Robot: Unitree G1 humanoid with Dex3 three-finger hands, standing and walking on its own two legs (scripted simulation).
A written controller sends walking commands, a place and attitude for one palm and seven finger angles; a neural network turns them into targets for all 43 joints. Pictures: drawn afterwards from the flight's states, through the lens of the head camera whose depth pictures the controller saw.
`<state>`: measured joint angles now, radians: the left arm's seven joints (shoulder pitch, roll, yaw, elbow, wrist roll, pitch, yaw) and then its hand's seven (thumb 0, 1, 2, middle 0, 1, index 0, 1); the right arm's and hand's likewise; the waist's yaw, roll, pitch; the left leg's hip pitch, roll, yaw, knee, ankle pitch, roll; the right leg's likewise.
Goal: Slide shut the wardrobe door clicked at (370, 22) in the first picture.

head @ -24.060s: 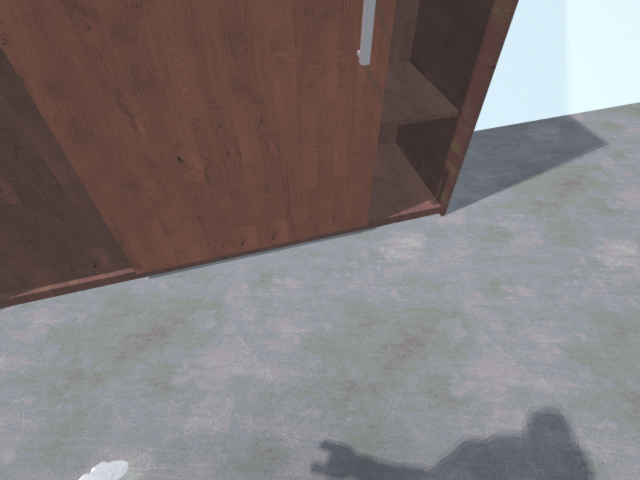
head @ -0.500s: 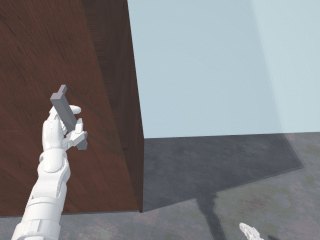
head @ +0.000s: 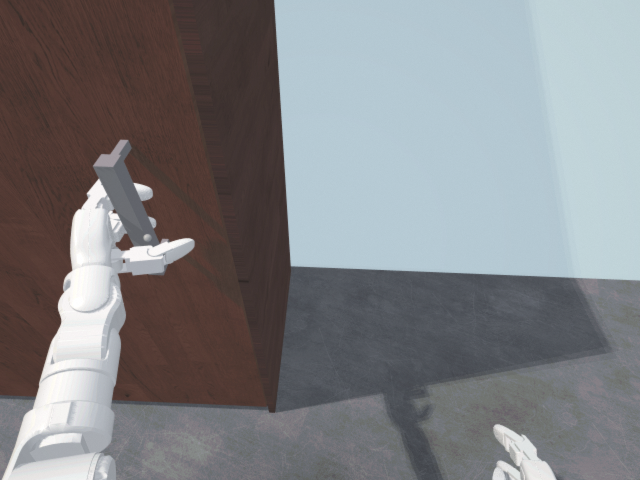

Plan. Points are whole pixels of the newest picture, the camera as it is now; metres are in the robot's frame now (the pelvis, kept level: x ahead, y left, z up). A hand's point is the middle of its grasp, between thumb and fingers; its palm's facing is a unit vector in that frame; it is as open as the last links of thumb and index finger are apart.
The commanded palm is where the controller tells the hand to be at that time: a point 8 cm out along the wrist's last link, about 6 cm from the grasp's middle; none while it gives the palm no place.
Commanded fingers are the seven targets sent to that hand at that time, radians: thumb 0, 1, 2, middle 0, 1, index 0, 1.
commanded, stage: loosen the grip on the handle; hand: left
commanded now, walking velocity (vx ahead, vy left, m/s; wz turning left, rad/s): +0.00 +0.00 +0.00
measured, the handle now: (141, 212) +0.42 +0.27 +0.11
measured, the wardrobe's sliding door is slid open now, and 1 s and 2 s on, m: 0.00 0.00 0.00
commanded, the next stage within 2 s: slip the hand off the handle in 0.28 s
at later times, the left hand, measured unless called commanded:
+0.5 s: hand (148, 237) +0.38 +0.25 +0.10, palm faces +0.28 -0.94 -0.18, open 13.9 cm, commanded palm +0.34 +0.30 +0.11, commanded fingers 0.00 -0.55 0.20 -0.25 -1.15 -0.25 -1.15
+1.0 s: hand (109, 237) +0.38 +0.30 +0.10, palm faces +0.29 -0.94 -0.20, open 14.0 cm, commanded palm +0.33 +0.34 +0.11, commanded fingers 0.00 -0.55 0.20 -0.25 -1.15 -0.25 -1.15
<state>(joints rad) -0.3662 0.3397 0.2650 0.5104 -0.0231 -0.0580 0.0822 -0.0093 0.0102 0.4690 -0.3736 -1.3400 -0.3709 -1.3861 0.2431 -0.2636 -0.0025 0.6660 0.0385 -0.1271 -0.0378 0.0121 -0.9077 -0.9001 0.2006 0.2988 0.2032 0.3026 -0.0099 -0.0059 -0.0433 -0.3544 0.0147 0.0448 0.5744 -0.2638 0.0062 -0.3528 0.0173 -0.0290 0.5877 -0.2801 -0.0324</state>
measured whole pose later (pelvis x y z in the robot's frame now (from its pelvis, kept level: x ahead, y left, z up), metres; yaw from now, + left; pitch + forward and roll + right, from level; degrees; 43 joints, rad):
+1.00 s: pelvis +0.01 +0.02 -0.01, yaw +1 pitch +6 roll -1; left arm -0.39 0.42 0.33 0.59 -0.07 -0.15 -0.07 -0.01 -0.54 0.20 -0.34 -1.20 -0.37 -1.22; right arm 0.31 -0.25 0.03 0.68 0.02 -0.10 -0.08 0.01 -0.91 -0.90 0.20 0.30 0.20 0.30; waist -0.01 0.01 -0.06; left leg -0.46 0.00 0.04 0.67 -0.31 0.04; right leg -0.43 0.00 -0.04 0.63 -0.30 0.00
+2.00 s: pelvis +0.01 +0.01 -0.01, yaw +2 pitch +2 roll -2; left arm 0.04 0.46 0.43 0.21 -0.41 -0.04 -0.53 -0.02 -0.55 0.20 -0.25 -1.16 -0.25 -1.15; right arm 0.25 -0.28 0.05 0.64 0.06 -0.25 -0.12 0.02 -0.91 -0.90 0.20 0.30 0.20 0.30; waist 0.05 0.06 -0.07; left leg -0.39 0.02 -0.01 0.71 -0.34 0.01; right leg -0.34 0.02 -0.08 0.65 -0.33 -0.03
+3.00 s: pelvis +0.03 +0.02 +0.01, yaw +0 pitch -4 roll -1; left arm 0.43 0.35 0.31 -0.40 -0.07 -0.07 0.09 0.00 0.62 0.76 -0.22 -0.47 -0.22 -0.46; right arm 0.22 -0.23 0.01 0.64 -0.01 -0.14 -0.06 0.02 -0.91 -0.90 0.20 0.30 0.20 0.30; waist 0.08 0.05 0.00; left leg -0.11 0.00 0.05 0.44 -0.26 0.03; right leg -0.08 0.01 -0.02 0.40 -0.25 0.00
